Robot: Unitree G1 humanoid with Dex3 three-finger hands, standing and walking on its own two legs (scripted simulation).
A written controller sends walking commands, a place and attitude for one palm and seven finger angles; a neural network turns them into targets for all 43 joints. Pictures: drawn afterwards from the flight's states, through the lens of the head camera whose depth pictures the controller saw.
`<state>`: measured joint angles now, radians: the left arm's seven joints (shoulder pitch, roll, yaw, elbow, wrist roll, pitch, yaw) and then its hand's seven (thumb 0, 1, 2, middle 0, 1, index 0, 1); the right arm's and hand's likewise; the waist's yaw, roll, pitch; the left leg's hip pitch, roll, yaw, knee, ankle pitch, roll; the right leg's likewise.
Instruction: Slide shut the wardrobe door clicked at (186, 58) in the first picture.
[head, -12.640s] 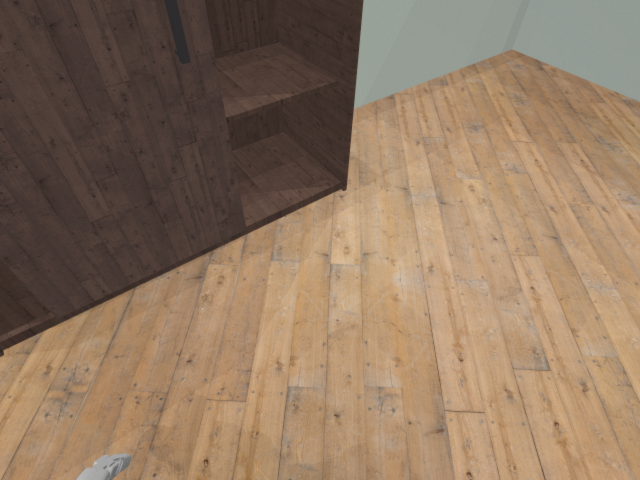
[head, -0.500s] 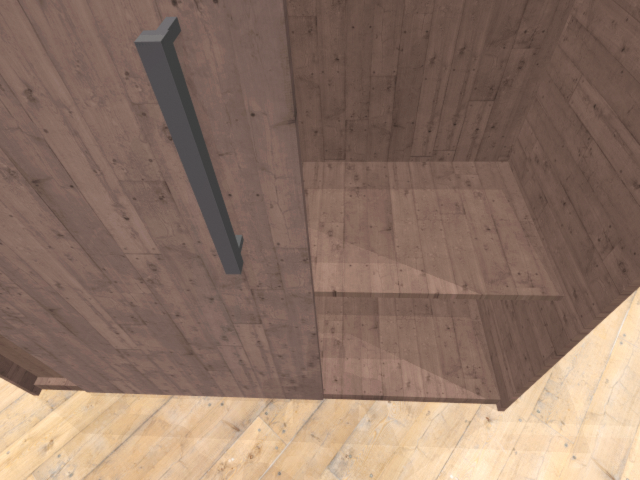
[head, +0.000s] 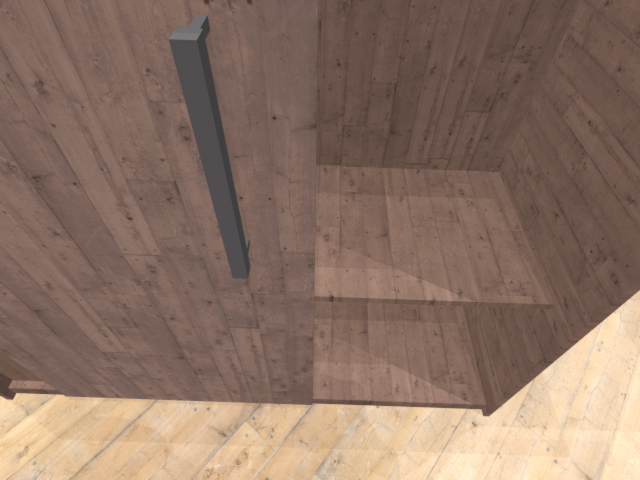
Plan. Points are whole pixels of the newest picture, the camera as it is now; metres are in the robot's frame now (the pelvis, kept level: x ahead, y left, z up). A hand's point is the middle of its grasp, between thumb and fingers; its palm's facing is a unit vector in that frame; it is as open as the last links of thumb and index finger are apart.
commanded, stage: look again from close up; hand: left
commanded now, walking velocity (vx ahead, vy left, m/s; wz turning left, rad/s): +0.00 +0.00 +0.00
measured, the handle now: (225, 175) +0.40 +0.14 +0.18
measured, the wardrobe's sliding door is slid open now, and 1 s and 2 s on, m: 0.52 0.52 0.52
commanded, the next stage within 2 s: raise the hand with hooked fingers in 1.00 s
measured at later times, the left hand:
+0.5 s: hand out of the picture -0.01 +0.19 -0.18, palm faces -0.01 -0.98 -0.19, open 7.3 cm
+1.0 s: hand out of the picture -0.01 +0.19 -0.17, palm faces +0.00 -0.98 -0.20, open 7.3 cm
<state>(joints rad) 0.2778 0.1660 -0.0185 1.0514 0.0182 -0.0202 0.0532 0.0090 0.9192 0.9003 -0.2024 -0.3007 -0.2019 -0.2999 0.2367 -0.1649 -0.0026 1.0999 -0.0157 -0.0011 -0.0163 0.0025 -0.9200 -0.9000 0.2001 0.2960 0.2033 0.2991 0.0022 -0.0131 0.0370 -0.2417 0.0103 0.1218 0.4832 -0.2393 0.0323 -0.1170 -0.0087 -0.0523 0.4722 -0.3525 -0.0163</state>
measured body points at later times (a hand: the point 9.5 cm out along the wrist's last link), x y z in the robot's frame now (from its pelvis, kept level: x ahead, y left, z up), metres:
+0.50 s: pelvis +0.00 +0.02 +0.00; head +0.03 +0.03 +0.45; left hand -0.01 +0.24 -0.16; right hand -0.01 -0.20 -0.16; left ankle +0.01 +0.10 -0.74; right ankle -0.06 -0.10 -0.74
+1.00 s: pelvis +0.00 +0.02 +0.00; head +0.02 +0.02 +0.45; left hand -0.01 +0.24 -0.16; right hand -0.02 -0.19 -0.16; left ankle +0.01 +0.10 -0.74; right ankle -0.06 -0.10 -0.74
